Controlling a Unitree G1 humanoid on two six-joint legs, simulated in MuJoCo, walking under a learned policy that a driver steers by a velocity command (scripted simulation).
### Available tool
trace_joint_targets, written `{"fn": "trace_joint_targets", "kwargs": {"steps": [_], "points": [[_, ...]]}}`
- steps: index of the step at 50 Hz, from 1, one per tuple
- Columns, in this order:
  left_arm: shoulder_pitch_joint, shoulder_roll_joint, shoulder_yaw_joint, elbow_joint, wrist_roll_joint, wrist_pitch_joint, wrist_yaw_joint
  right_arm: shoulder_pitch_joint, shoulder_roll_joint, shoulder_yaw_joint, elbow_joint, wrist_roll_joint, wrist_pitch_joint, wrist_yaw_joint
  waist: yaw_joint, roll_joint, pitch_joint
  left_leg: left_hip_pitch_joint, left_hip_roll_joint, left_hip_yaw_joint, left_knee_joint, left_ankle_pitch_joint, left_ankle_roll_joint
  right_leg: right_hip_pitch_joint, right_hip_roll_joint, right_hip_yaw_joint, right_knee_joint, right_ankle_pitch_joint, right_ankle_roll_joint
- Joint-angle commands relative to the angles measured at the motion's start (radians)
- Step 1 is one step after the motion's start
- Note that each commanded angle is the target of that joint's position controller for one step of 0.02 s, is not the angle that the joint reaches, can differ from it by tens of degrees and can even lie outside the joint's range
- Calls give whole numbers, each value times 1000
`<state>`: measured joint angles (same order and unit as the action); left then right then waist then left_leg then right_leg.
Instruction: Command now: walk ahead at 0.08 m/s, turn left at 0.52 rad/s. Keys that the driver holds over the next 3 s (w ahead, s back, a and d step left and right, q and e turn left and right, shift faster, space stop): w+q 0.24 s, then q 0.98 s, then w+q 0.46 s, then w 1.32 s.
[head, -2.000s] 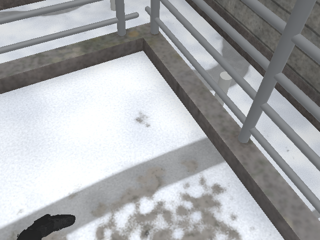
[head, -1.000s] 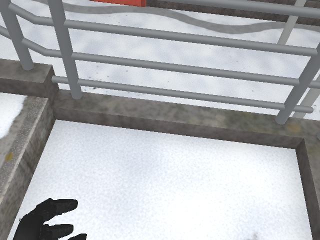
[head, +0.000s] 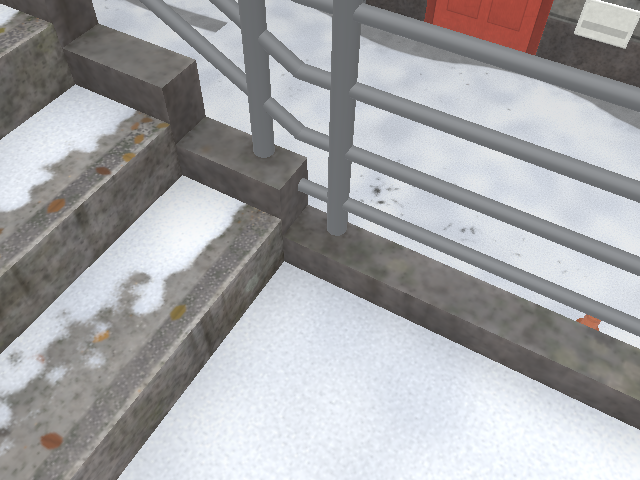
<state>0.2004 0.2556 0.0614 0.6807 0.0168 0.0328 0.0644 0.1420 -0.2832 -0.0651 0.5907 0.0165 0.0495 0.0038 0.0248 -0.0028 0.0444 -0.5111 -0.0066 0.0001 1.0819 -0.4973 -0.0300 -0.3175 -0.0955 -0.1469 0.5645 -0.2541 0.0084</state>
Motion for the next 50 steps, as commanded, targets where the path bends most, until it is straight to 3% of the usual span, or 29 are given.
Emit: {"fn": "trace_joint_targets", "kwargs": {"steps": [1, 3, 5, 6, 7, 8, 9, 11, 12, 15, 17, 19, 20, 22, 25, 27, 28, 29, 30, 31, 32, 33, 35, 36, 38, 40, 45, 48, 50], "points": [[-50, 195, 52, -82, -11, -3, -8, -51, -56, -15, -85, 12, -10, 29, 5, -163, -142, 114, 23, 52, -189, 85, 28, 52, -178, 106, -220, 27, -163], [-43, 199, 48, -76, -42, -9, -24, 33, -58, -21, -59, 15, -6, 45, -31, -154, -152, 244, 3, 84, -360, 127, 70, -1, -208, 124, -221, -226, -150], [-20, 144, 32, -61, -38, -7, -36, 176, -74, -37, 22, 1, -13, 43, -66, -41, -111, 403, -52, 108, -533, 95, 123, -115, -162, 50, -57, -359, -85], [-34, 64, 11, -82, -8, -10, -45, 267, -165, -60, 45, -6, -28, 31, -83, 221, -57, 479, 121, -245, -669, -83, 215, -341, -55, -56, 371, -395, -6], [-119, 90, 17, -164, -6, -39, -45, 254, -302, -78, -13, -4, -68, 39, -96, 333, -2, 460, 344, -788, -873, -269, 398, -641, 98, 91, 587, -405, 17], [-212, 160, 37, -178, -42, -73, -45, 219, -247, -66, -15, -26, -101, 41, -130, 218, 32, 403, 380, -855, -975, -399, 429, -678, 65, 226, 640, -311, -12], [-197, 188, 50, -167, -62, -93, -49, 178, -197, -46, -8, -18, -117, 33, -73, 181, 75, 381, 353, -762, -965, -312, 375, -667, 44, 233, 622, -201, -35], [-120, 161, 45, -112, -10, -104, -42, 105, -140, -24, -22, -15, -118, 16, -33, 164, 36, 378, 248, -540, -896, -65, 291, -598, 5, 231, 539, -11, -11], [-119, 156, 47, -105, 2, -108, -45, 104, -122, -15, -22, -22, -116, 7, -28, 148, 14, 371, 211, -482, -897, 16, 274, -549, 9, 224, 505, 60, 1], [-150, 115, 35, -101, 24, -109, -52, 142, -133, -15, 1, -22, -111, -22, -25, 85, -37, 400, 161, -351, -825, 542, 255, -484, 62, 179, 398, 165, 43], [-170, 79, 22, -102, 27, -102, -56, 165, -149, -23, 19, -19, -94, -36, -35, 84, -73, 403, 128, -288, -763, 722, 231, -429, 90, 165, 295, 183, 62], [-218, 71, 15, -116, 16, -90, -63, 192, -164, -30, 32, -7, -83, -47, -53, 110, -91, 378, 112, -279, -718, 778, 211, -363, 119, 166, 195, 204, 78], [-118, 68, -1, -48, 38, -45, -83, 275, -188, -37, 73, -45, -79, -24, -71, 192, -133, 444, 66, -245, -685, 926, 202, -321, 121, 111, 234, 149, 71], [-184, 89, -6, -72, 31, -18, -89, 310, -153, -34, 69, -41, -59, -13, -103, 160, -113, 461, 76, -291, -633, 991, 211, -334, 121, 117, 212, 96, 62], [-212, 116, -11, -81, 18, -23, -79, 250, -183, -50, 37, -54, -43, -12, -96, 147, -78, 460, 121, -390, -579, 963, 226, -289, 119, 150, 126, 23, 31], [-122, 141, -6, -74, 12, -41, -59, 174, -199, -56, 19, -48, -48, -12, -35, 142, -69, 402, 112, -449, -539, 907, 188, -122, 132, 177, -7, 23, -12], [-35, 160, 2, -61, 25, -61, -48, 123, -185, -53, 15, -22, -59, -11, 24, 100, -79, 327, 69, -425, -455, 920, 143, 58, 110, 179, -129, 156, -40], [62, 223, 15, -57, 37, -76, -33, 137, -133, -37, -6, -6, -68, -6, 41, -46, -206, 251, 1, -329, -247, 709, 94, 295, -79, 318, -136, 353, -84], [40, 297, 25, -77, 19, -66, -26, 271, -79, -26, -11, 3, -59, -8, -28, -314, -318, 18, -206, -154, -8, -159, 59, 483, -363, 692, -171, 753, -238], [92, 226, 22, -61, -15, -57, -34, 301, -161, -39, 48, -50, -41, -18, -35, -187, -321, 0, -123, -135, 131, -189, 66, 419, -377, 725, -153, 720, -288], [61, 153, 0, -72, -18, -56, -35, 235, -173, -45, 63, -56, -32, -10, -32, -101, -232, -3, -103, -129, 157, -125, 63, 333, -317, 603, -168, 635, -269], [8, 114, -10, -79, -11, -56, -35, 187, -158, -42, 73, -55, -24, 1, -37, -72, -166, 9, -73, -109, 123, -57, 51, 254, -251, 473, -205, 508, -230], [-27, 134, -7, -81, -3, -50, -21, 168, -133, -35, 85, -50, -4, 25, -42, -161, -102, 50, -63, -71, 101, 33, 20, 163, -165, 329, -255, 447, -186], [-74, 151, 6, -93, 16, -61, -15, 87, -149, -52, 37, 36, 2, -14, -24, -190, -86, -19, -15, -79, 117, 39, -29, 164, -143, 278, -268, 424, -200], [-77, 127, -1, -93, 17, -60, -6, 63, -142, -45, 19, 14, 8, -41, -24, -165, -118, -27, -12, -67, 75, 83, -64, 191, -150, 250, -273, 417, -226], [-55, 159, 10, -82, 27, -49, -6, 46, -118, -37, 2, -8, 5, -45, -13, -155, -134, -28, 14, -55, 40, 100, -82, 200, -176, 222, -287, 435, -252], [-78, 206, 28, -67, 18, -32, -5, -23, -105, -25, -45, -1, -4, -19, 0, -129, -116, 27, 74, -19, -118, 174, -58, 131, -187, 133, -307, 282, -262], [-74, 232, 40, -54, 5, -31, -15, -58, -114, -24, -61, -4, -10, -6, 18, -107, -127, 78, 75, 14, -239, 164, -37, 149, -206, 104, -273, 295, -246], [-58, 238, 44, -23, -43, -27, 3, -55, -102, -15, -78, 5, -24, 6, 13, -78, -115, 97, 87, 24, -369, 156, -7, 177, -254, 143, -277, 176, -213]]}}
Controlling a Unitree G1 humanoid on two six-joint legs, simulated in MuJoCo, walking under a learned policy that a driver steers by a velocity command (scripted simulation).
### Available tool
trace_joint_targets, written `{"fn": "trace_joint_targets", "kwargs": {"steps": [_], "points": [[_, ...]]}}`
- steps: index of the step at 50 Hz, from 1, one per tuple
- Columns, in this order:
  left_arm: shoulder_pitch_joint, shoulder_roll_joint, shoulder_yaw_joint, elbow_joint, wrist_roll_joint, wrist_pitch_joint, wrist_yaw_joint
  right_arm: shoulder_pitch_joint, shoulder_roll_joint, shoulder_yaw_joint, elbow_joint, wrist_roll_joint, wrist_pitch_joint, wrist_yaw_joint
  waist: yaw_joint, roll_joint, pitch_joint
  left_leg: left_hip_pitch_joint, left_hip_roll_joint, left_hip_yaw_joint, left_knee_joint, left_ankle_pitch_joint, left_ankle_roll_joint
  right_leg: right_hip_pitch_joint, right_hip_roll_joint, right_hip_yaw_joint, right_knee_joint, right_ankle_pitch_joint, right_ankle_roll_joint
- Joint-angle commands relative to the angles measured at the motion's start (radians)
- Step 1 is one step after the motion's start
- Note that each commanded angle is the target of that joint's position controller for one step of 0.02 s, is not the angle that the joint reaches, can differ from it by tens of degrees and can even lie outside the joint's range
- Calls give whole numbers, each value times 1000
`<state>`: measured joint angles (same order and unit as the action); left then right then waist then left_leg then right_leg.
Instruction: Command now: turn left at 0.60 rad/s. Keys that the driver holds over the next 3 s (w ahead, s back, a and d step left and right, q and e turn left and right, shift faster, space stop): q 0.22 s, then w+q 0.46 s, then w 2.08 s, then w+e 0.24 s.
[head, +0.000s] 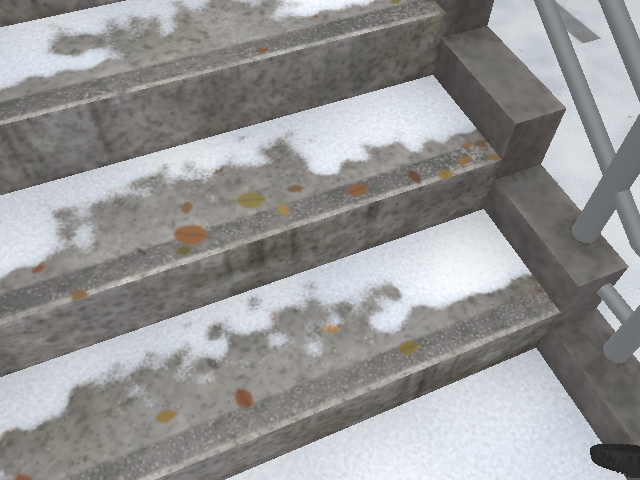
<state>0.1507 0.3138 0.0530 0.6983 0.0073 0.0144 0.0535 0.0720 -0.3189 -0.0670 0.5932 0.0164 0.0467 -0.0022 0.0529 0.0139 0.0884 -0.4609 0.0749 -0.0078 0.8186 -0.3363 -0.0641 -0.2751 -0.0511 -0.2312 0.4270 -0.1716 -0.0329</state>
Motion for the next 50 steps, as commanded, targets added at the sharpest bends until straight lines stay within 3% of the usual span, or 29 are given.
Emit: {"fn": "trace_joint_targets", "kwargs": {"steps": [1, 3, 4, 5, 6, 8, 9, 12, 13, 17, 21, 23, 25, 26, 27, 28, 29, 32, 33, 34, 36, 39, 40, 43, 45, 46, 47, 48, 50], "points": [[-7, 179, 48, -31, -41, -3, 20, 24, -74, -17, -78, 4, -27, 21, -28, -85, -171, 99, -10, 47, -189, 30, 53, 132, -295, 216, -105, 66, -146], [52, 134, 38, 6, -22, 0, 17, 109, -129, -45, -40, -1, -30, 9, -52, -8, -179, 282, -62, 41, -384, 153, 120, 42, -220, 123, 57, -55, -44], [75, 70, 19, -3, 14, -7, 0, 174, -220, -72, -28, 3, -25, -12, -51, 207, -177, 433, 123, -231, -441, 396, 205, -179, -120, 14, 346, -287, 52], [-42, 91, 23, -102, 27, -25, -2, 162, -328, -95, -56, -33, -34, -21, -71, 364, -193, 433, 332, -580, -475, 420, 421, -442, 16, 98, 571, -517, 116], [-159, 150, 44, -109, 8, -34, -2, 152, -248, -75, -68, -54, -56, -17, -139, 175, -210, 458, 295, -500, -475, 484, 415, -487, 7, 236, 701, -469, 111], [-99, 112, 44, -76, -7, -28, 3, 93, -203, -62, -44, -27, -73, -11, -71, 91, -201, 429, 197, -352, -423, 553, 308, -491, -11, 273, 716, -316, 94], [-73, 119, 46, -68, 5, -23, 10, 61, -187, -55, -49, -7, -67, -15, -53, 92, -202, 397, 177, -325, -417, 589, 283, -476, -11, 280, 711, -268, 98], [-17, 105, 46, -50, 15, -12, 8, 56, -167, -45, -41, -18, -67, -23, -22, 106, -268, 315, 117, -283, -419, 600, 279, -359, 31, 274, 747, -164, 114], [105, 66, 26, 5, 51, 16, -29, 152, -119, -30, 10, -58, -47, -12, -33, 144, -266, 347, 44, -234, -439, 513, 240, -321, 9, 246, 701, -146, 101], [-32, 80, 25, -28, 31, 40, -67, 219, -135, -38, 38, -44, -19, 13, -80, 152, -121, 290, 46, -401, -571, -86, 270, -326, 30, 227, 490, -216, 87], [-54, 61, 17, -23, 20, 1, -92, 217, -159, -51, 35, -53, -27, 37, -93, 143, -104, 271, 49, -454, -555, -115, 299, -178, 73, 224, 279, -251, 37], [-34, 69, 19, -16, 13, -16, -73, 225, -156, -50, 57, -43, -29, 39, -75, 117, -86, 233, 61, -522, -537, -122, 311, -83, 87, 246, 185, -274, 8], [127, 49, 16, 35, 9, -51, -42, 139, -119, -42, 40, -39, -44, 22, 38, 77, -76, 42, -15, -477, -453, -139, 247, 222, 79, 242, -50, -118, -14], [205, 112, 29, 60, 22, -68, -25, 113, -39, -19, 23, -29, -59, 12, 66, -69, -87, -127, -106, -364, -279, -214, 182, 392, -75, 395, -151, -232, -30], [219, 226, 47, 45, 23, -65, -14, 122, 30, 3, -1, -11, -68, 9, 64, -266, -118, -264, -250, -146, -16, -255, 129, 434, -333, 750, -301, -568, -94], [156, 246, 61, 55, 29, -59, -17, 98, -86, -19, -5, -48, -68, 3, 27, -196, 2, -304, -157, -132, 98, -163, 123, 274, -367, 817, -328, -620, -148], [121, 162, 44, 47, 28, -57, -23, 113, -102, -28, 25, -58, -67, 12, -6, -121, 38, -279, -122, -152, 149, -88, 119, 233, -315, 735, -319, -568, -141], [89, 46, 15, 45, 19, -82, -35, 204, -36, -16, 113, -49, -49, 52, -46, -127, 22, -228, -102, -96, 265, 43, 97, 239, -178, 428, -278, -142, -96], [130, 76, 28, 38, -25, -112, -27, 152, -48, -26, 62, 52, -83, 23, -7, -192, 8, -322, -53, -124, 288, 90, 91, 326, -177, 377, -257, -11, -98], [154, 68, 22, 53, -23, -119, -29, 119, -46, -18, 58, 59, -97, 14, 9, -167, -18, -350, -51, -112, 292, 119, 86, 375, -184, 345, -240, 87, -105], [190, 79, 22, 61, -4, -118, -31, 39, -18, -7, 10, 15, -108, 12, 28, -125, -26, -350, -50, -65, 207, 131, 53, 373, -178, 292, -237, 284, -129], [179, 108, 24, 60, -12, -107, -26, -107, 59, 27, -59, -5, -118, 15, 52, -65, -24, -239, -61, 13, -25, 186, 38, 298, -147, 222, -240, 465, -116], [229, 51, 4, 114, 28, -101, -44, -66, 73, 41, -14, -104, -81, 40, 26, -42, -43, -111, -115, 92, -50, 152, 55, 250, -123, 142, -203, 578, -101], [204, 82, 0, 107, 9, -118, -46, 97, 60, 33, 33, -82, -60, 20, -58, -172, -151, 134, -182, 141, -61, 139, 131, 233, -148, 128, 35, 1276, -84], [73, 113, 9, 75, -32, -118, -51, 352, 1, 9, 123, -80, -80, 2, -217, -152, -253, 435, -154, 69, -350, 377, 180, 129, -133, 124, 312, 1049, -81], [48, 74, -2, 63, -38, -120, -59, 436, -54, -9, 166, -96, -91, -4, -261, -69, -275, 638, -91, 18, -414, 470, 194, -69, -66, 112, 558, 608, -55], [109, -77, -39, 41, -8, -117, -64, 419, -156, -22, 165, -103, -104, -6, -160, 156, -283, 771, 217, -310, -328, 934, 233, -350, 40, 138, 959, -360, -22], [268, -52, -38, 72, -10, -91, -54, 438, -204, -48, 162, -80, -93, -11, -121, 72, -411, 748, 333, -449, -361, 889, 372, -377, 55, 296, 1105, -289, -38], [141, 4, -27, 41, 43, -79, -64, 284, -66, -15, 145, -61, -76, -5, -100, 34, -158, 454, 210, -381, -558, -36, 369, -524, -4, 228, 1161, -230, -23]]}}
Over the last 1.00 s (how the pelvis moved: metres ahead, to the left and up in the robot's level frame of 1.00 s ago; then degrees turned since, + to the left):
0.16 0.07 0.01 35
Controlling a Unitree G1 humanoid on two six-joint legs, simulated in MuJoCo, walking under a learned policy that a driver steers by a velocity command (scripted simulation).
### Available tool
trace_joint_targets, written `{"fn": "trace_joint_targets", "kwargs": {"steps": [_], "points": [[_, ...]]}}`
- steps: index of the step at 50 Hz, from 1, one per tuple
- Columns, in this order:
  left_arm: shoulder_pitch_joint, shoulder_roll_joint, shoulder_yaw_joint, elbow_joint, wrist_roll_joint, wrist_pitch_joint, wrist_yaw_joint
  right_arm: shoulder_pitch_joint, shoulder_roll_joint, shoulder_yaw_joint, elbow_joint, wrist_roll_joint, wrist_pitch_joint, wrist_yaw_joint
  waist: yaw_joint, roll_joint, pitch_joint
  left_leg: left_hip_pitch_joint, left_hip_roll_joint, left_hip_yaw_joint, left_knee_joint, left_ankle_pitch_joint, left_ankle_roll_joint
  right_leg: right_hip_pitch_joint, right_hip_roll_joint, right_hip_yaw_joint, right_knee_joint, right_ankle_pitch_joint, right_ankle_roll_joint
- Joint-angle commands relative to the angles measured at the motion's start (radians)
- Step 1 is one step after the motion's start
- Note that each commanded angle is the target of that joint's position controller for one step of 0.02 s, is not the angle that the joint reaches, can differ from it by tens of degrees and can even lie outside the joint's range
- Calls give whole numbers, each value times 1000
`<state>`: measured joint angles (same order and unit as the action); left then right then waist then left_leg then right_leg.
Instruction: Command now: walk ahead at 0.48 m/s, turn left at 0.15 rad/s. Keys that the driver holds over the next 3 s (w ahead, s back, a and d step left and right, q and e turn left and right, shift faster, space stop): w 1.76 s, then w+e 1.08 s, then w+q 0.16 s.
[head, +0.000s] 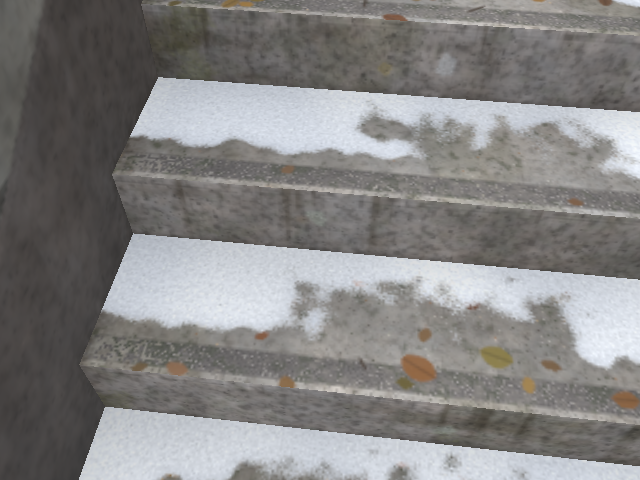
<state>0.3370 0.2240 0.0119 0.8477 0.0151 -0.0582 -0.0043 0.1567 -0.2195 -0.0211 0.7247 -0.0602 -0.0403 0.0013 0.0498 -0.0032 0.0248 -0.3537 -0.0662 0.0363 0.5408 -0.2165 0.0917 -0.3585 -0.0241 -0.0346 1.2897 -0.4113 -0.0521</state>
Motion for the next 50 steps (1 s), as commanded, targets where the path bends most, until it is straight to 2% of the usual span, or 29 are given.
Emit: {"fn": "trace_joint_targets", "kwargs": {"steps": [1, 5, 9, 12, 14, 15, 16, 18, 19, 20, 21, 22, 23, 25, 26, 28, 31, 33, 36, 39, 41, 42, 44, 45, 46, 47, 48, 49, 50], "points": [[-62, 82, 18, -113, 39, -3, -15, 176, -111, -40, 29, 26, 7, -10, -73, 75, -5, 243, 294, -397, -328, -221, 181, -475, -40, 24, 315, 30, 7], [-188, -67, -16, -199, 29, 46, -6, 307, -69, -17, 130, 23, -33, -24, -78, 142, 31, 145, 310, -337, -360, -97, 214, -726, -7, -22, 792, -26, 13], [-409, -97, -45, -375, 15, 33, 45, 357, -85, -12, 222, 28, -64, -11, -49, 66, 107, 191, 343, -311, -411, -289, 155, -1091, -22, 96, 944, -120, -34], [-501, -125, -83, -469, 14, 42, 31, 349, -60, 13, 288, 51, -57, -26, -20, 14, 124, 78, 253, -216, -498, -274, 112, -1009, -56, -16, 656, -65, -22], [-467, -118, -89, -492, 37, 69, 14, 333, -108, 1, 277, 68, -51, -56, -22, 30, 37, 57, 245, -156, -652, 111, 156, -673, -74, -90, 398, -20, -19], [-439, -119, -92, -458, 18, 64, 9, 272, -76, 12, 239, 88, -46, -52, -8, -21, -10, -11, 198, -43, -657, 450, 145, -379, -51, -147, 149, -6, -36], [-353, -116, -87, -416, -4, 62, 17, 311, -95, 11, 236, 102, -48, -50, 6, 53, -156, 43, 206, -10, -541, 1116, 167, -109, 38, -181, 78, 17, -46], [-69, -23, -37, -311, 10, 70, 16, 299, -236, -37, 214, 78, -56, -38, 117, 187, -359, 385, 296, -21, -138, 1690, 115, -42, 107, -143, -66, -64, -70], [8, 19, -18, -283, 25, 55, 8, 264, -262, -56, 202, 75, -58, -22, 158, 190, -422, 432, 300, -8, 97, 1654, 93, 49, 122, -85, -249, -88, -100], [83, 114, 19, -234, 51, 37, 10, 295, -191, -52, 162, 77, -71, -5, 142, 4, -438, 201, 219, -40, 414, 1251, 54, 189, -49, 296, -447, -252, -177], [114, 232, 63, -164, 29, 61, 27, 273, -77, -41, 108, 40, -73, 42, 125, -348, -400, -173, -46, -86, 811, 114, 10, 290, -253, 912, -930, -351, -258], [1, 196, 64, -161, 15, 66, 42, 260, -28, -45, 101, -14, -67, 54, 58, -172, -326, -345, -42, -288, 1194, 58, 5, 205, -305, 1087, -1018, -402, -245], [124, 107, 11, -136, 56, 52, -35, 157, -64, -46, 110, 66, -35, 106, 160, -154, 117, -775, -132, -532, 1565, 297, 69, 35, -248, 989, -951, -327, -246], [-17, -24, 2, 2, 39, 22, -112, 185, -19, -26, 66, 24, -31, 86, -33, 67, -43, -864, -123, -472, 1672, 292, 157, 78, -253, 638, -866, 235, -254], [-100, -100, -22, 48, 48, 10, -111, 184, 38, 8, 53, 17, -28, 78, -99, 83, -84, -882, -73, -449, 1664, 281, 189, 32, -217, 493, -849, 216, -212], [-146, -155, -43, 100, 64, -17, -103, 211, 25, 24, 49, 22, 1, 65, -171, 61, -77, -934, -3, -354, 1585, 301, 189, -9, -133, 251, -900, 229, -140], [-48, -70, -26, 130, 108, -44, -63, 81, 36, 45, 42, 56, -6, 103, -136, -72, -87, -828, 25, -100, 1579, 261, 140, -170, -35, 45, -969, 246, -121], [228, -68, -43, 231, 134, -19, -57, -109, 90, 80, -13, 53, -9, 86, -45, -73, -27, -1153, 19, -148, 1734, 102, 161, 89, -119, 175, -978, 245, -126], [351, -43, -57, 271, 158, -22, -91, -295, 23, 80, -78, 63, -7, 53, 4, -65, -36, -1252, 57, -97, 1404, 229, 144, 263, -151, 177, -1030, 233, -113], [352, -42, -75, 271, 123, -14, -120, -444, 53, 86, -120, 37, 51, 57, 8, -103, -15, -1113, 122, 91, 1239, 179, 91, 184, -223, 176, -1195, 423, -175], [149, 56, -58, 201, 78, -45, -143, -409, 43, 81, -151, 56, 89, 94, -133, -164, -81, -454, 44, 194, 1031, 206, 84, -184, -182, 28, -1175, 1410, -198], [198, 154, -40, 207, 44, -66, -138, -397, 15, 74, -165, 60, 106, 102, -139, -205, -124, -345, -5, 197, 899, 156, 27, -67, -207, 12, -1143, 1662, -199], [226, 225, -5, 254, 5, -70, -127, -271, -35, 52, -152, 38, 120, 88, -181, -233, -106, -465, -65, 179, 566, -80, -1, 376, -296, 37, -981, 1916, -192], [238, 232, 15, 272, 10, -57, -131, -222, -53, 37, -143, 41, 113, 74, -190, -232, -123, -405, -87, 196, 399, -94, 16, 460, -289, 14, -860, 2031, -174], [236, 181, 18, 267, 89, -54, -149, 110, -90, 12, -17, 54, 104, 52, -238, -172, -294, 11, -43, 26, 459, 81, 98, 238, -268, 38, -563, 2131, -138], [308, 71, -2, 265, 138, -46, -180, 322, -117, 8, 96, 65, 112, 53, -224, 36, -566, 442, 100, -403, 244, 214, 276, -55, -163, 158, -311, 1617, -123], [257, 56, 22, 277, 67, -13, -200, 475, -121, 2, 116, -11, 114, 75, -305, 252, -468, 360, 302, -854, -111, 95, 449, -321, 139, 217, 346, 504, -76], [104, 14, 34, 238, 19, -16, -179, 491, -105, -8, 197, -35, 63, 54, -262, 66, -201, 255, 280, -811, -136, -176, 288, -630, 127, 352, 595, 523, -123], [51, -32, 15, 201, 26, -34, -145, 372, -83, -12, 220, -1, 30, 59, -203, 131, -139, 176, 284, -744, -91, -102, 311, -778, 116, 327, 780, 489, -145]]}}
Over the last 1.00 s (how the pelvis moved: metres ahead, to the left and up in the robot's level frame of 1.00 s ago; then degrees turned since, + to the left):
0.21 0.12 -0.01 30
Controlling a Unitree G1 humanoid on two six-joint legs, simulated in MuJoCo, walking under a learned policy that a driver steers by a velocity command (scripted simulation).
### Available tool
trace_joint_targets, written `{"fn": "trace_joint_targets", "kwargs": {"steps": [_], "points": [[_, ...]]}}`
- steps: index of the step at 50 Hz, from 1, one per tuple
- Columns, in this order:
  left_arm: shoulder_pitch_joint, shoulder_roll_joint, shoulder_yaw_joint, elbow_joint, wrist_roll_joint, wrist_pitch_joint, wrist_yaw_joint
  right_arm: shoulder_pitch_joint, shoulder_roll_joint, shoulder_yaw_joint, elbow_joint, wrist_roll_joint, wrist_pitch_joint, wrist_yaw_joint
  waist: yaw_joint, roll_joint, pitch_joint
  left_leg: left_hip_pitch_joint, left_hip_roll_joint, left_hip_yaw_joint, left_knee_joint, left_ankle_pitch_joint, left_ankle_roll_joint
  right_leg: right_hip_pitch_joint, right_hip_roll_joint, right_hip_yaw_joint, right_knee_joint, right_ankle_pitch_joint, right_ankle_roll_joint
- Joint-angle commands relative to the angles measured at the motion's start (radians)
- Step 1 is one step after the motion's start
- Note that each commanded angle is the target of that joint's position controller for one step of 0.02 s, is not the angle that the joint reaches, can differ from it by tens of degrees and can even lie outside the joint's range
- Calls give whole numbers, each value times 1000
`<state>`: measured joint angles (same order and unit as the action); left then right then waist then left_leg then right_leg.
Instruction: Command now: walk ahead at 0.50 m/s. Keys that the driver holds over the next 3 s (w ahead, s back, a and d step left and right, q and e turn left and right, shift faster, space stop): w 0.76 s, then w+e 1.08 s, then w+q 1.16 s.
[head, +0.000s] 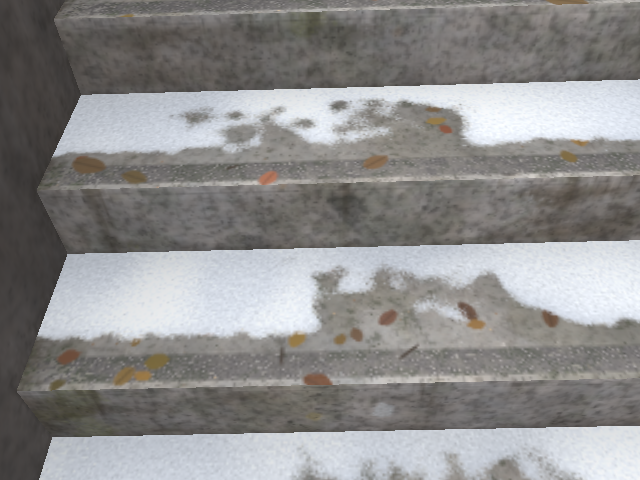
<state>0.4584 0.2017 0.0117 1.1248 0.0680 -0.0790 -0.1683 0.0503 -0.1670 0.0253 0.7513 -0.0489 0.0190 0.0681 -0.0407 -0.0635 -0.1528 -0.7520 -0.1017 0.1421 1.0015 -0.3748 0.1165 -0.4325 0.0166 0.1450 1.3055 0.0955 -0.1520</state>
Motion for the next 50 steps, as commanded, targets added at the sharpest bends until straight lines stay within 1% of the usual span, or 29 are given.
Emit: {"fn": "trace_joint_targets", "kwargs": {"steps": [1, 3, 4, 7, 10, 12, 13, 14, 16, 17, 18, 19, 21, 22, 25, 27, 31, 33, 35, 39, 40, 42, 44, 45, 46, 47, 48, 49, 50], "points": [[-118, 6, 18, -110, -13, -10, 54, 346, -23, -30, 215, -9, -47, -4, -43, 74, -7, 568, 315, -756, -545, 211, 282, -758, 76, 156, 803, -72, -83], [-175, -64, -17, -180, -8, 15, 93, 228, 117, 21, 300, -15, -65, 8, 87, -24, 10, 423, 247, -445, -564, 241, 155, -786, -4, 89, 749, -53, -138], [-146, -91, -26, -184, 2, 28, 102, 209, 136, 27, 300, -10, -83, 5, 125, 21, 38, 401, 210, -339, -592, 275, 122, -819, -39, 38, 722, -92, -127], [-356, -78, -51, -288, -45, 42, 110, 238, 69, 14, 307, -63, -99, 4, 115, 145, 95, 226, 220, -269, -730, 194, 123, -821, -72, -111, 868, -412, -103], [-568, -2, -66, -394, -29, 37, 129, 409, 3, 17, 373, -99, -110, 9, 48, 11, 66, 350, 233, -299, -749, 115, 81, -923, -131, -127, 537, -285, -113], [-753, 17, -66, -459, -35, 61, 128, 382, -54, 6, 328, -68, -109, 34, 23, 103, 87, 205, 266, -259, -938, 174, 106, -657, -148, -206, 214, -378, -59], [-741, -20, -70, -456, -31, 63, 111, 333, -62, 7, 275, -3, -122, 41, 36, 195, 87, 54, 276, -255, -1000, 240, 129, -380, -106, -267, 200, -440, -4], [-710, -24, -71, -463, -40, 80, 87, 353, -136, -1, 290, 19, -129, 56, 81, 247, 67, 28, 305, -246, -1006, 604, 189, -231, -46, -327, 219, -351, 7], [-572, 5, -61, -426, -29, 100, 82, 379, -211, -26, 291, 51, -160, 43, 149, 192, 33, 481, 331, -189, -789, 1462, 140, -279, 21, -332, -75, -325, 23], [-512, 29, -47, -411, -22, 92, 87, 425, -212, -38, 325, 57, -166, 43, 142, 231, -18, 696, 326, -150, -676, 1592, 119, -281, 55, -352, -256, -395, 3], [-394, 78, -29, -382, -15, 87, 96, 533, -160, -40, 343, 11, -166, 51, 100, 174, -162, 601, 296, -140, -471, 1630, 76, -4, 1, -210, -182, -64, -82], [-271, 94, -21, -338, -33, 96, 105, 628, -96, -33, 377, -24, -160, 60, 108, 64, -308, 364, 225, -204, -277, 1328, 60, 270, -74, 91, -358, -202, -167], [36, 215, 42, -194, -4, 88, 148, 399, -13, -36, 366, -1, -118, 92, 265, -171, -93, -160, 38, -376, 508, 365, 16, 311, -246, 718, -900, -936, -216], [30, 207, 41, -155, -19, 63, 151, 373, -57, -53, 360, 32, -108, 80, 230, -179, -11, -322, 16, -460, 808, 420, 38, 247, -246, 722, -904, -984, -165], [-234, -31, -1, -84, -41, 28, 132, 227, 20, -23, 284, 10, -96, 21, 46, 110, 15, -456, 23, -463, 1075, 440, 119, 89, -248, 386, -857, -494, -114], [-326, -123, -26, -64, -18, 15, 122, 234, 48, -6, 261, 2, -61, 12, -40, 117, 28, -488, 86, -392, 1040, 414, 125, 12, -199, 163, -890, -402, -74], [-219, -64, -14, -36, 44, -5, 134, 131, 27, 10, 250, 11, -56, 42, -4, 24, 101, -553, 120, -222, 1168, 310, 113, -56, -155, -10, -1006, -453, -83], [-53, -67, -29, 27, 66, 8, 127, -66, 61, 41, 150, 15, -58, 12, 38, 7, 131, -788, 140, -251, 1229, 221, 169, 124, -228, 52, -1052, -429, -93], [20, -60, -45, 61, 78, -6, 113, -172, 19, 48, 87, 15, -59, -23, 45, 108, 100, -796, 193, -220, 913, 362, 155, 226, -230, 21, -1076, -411, -63], [36, -19, -57, -11, 27, -13, 89, -319, 2, 43, 50, -2, -17, -3, 98, -7, 136, -414, 236, 3, 573, 173, 49, 36, -259, -88, -1273, -243, -114], [13, 16, -59, -16, 8, -10, 72, -282, 51, 59, 44, -8, 1, 20, 63, -58, 130, -211, 215, -9, 526, 159, 42, -49, -280, -98, -1274, -33, -127], [44, 138, -26, -9, -18, -33, 58, -284, -5, 37, 10, 11, -5, 32, 24, -110, 46, -44, 81, 76, 347, 34, 2, 120, -273, -104, -1160, 750, -162], [81, 188, 15, 25, -39, -52, 57, -159, -43, 8, 13, 17, -18, 17, -19, -150, -29, 49, 39, 28, 82, -12, 16, 425, -285, -132, -971, 1161, -98], [82, 142, 19, 12, -13, -57, 52, 31, -101, -16, 51, -8, -17, 2, -55, -58, -184, 393, 108, -121, 114, 344, 96, 259, -247, -137, -736, 1118, -24], [159, 17, -11, 9, 6, -64, 34, 192, -125, -16, 100, 3, -14, -12, -75, 141, -350, 738, 246, -485, -132, 144, 202, -84, -137, -61, -506, 668, -22], [77, -69, -20, 19, -10, -45, 21, 424, -190, -51, 180, -49, -9, -33, -183, 283, -264, 797, 399, -893, -494, -208, 259, -367, -6, 27, -129, -158, 12], [9, -36, 4, 32, -46, -35, 22, 435, -222, -65, 234, -44, -40, -46, -171, 274, -96, 609, 426, -1007, -577, -478, 205, -521, -11, 141, 300, -118, 23], [-49, -16, 20, 28, -40, -26, 33, 365, -196, -63, 251, 9, -69, -49, -108, 263, -2, 469, 444, -911, -581, -437, 195, -573, -36, 88, 519, -66, 16], [-121, -16, 21, -10, -35, -27, 56, 296, -113, -51, 267, 28, -80, -44, -63, 183, 10, 414, 445, -794, -568, -287, 206, -618, -19, 73, 691, -83, -30]]}}
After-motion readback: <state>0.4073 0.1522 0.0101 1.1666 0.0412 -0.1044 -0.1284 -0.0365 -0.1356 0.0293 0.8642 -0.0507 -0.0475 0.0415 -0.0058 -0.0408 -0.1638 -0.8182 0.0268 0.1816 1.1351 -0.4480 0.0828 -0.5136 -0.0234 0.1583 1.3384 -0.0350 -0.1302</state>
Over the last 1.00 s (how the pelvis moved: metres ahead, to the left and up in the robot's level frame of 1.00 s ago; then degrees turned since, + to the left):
0.55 -0.05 0.25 -2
